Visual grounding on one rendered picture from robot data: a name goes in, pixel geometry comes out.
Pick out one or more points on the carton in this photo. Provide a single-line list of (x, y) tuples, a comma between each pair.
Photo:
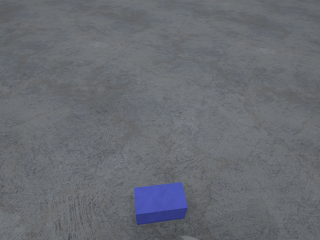
[(159, 203)]

